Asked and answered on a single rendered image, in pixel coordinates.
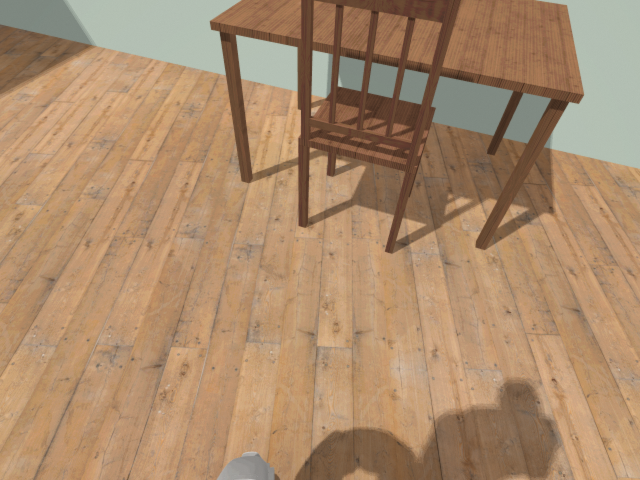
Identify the left robot thigh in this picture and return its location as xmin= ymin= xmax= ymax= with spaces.
xmin=217 ymin=456 xmax=275 ymax=480

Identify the chair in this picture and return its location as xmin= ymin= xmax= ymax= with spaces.
xmin=298 ymin=0 xmax=461 ymax=254

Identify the table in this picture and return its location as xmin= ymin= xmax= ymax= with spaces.
xmin=210 ymin=0 xmax=584 ymax=250

